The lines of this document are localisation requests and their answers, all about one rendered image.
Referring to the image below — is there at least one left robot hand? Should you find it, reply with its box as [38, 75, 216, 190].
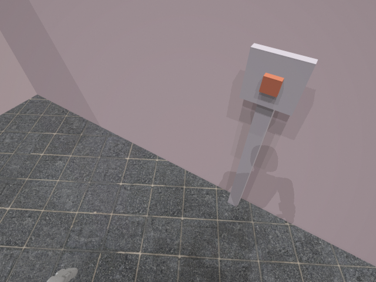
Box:
[47, 268, 78, 282]

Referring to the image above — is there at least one button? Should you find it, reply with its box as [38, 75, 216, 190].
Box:
[259, 73, 284, 97]

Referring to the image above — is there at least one panel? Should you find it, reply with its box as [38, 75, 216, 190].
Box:
[228, 43, 318, 207]

